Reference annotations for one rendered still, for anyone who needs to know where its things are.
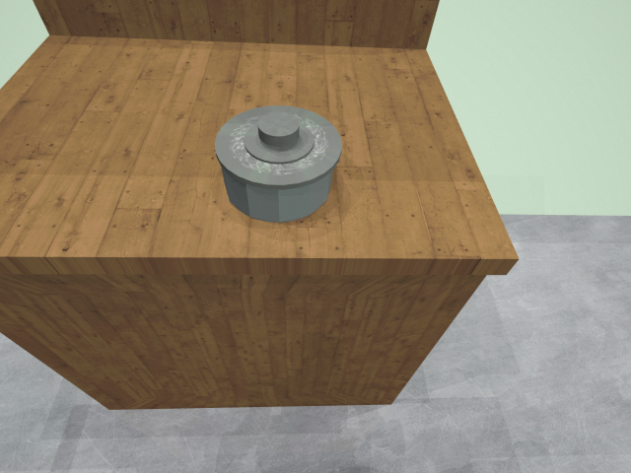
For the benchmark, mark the knob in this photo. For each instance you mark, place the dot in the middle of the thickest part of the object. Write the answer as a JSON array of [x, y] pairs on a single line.
[[278, 129]]

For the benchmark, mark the lid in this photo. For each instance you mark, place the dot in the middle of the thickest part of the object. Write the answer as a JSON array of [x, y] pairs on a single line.
[[246, 158]]

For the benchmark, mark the table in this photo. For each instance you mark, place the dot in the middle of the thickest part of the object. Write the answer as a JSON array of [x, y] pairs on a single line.
[[125, 268]]

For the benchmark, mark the pot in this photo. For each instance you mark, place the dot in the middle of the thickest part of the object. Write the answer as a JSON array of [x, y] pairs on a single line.
[[274, 205]]

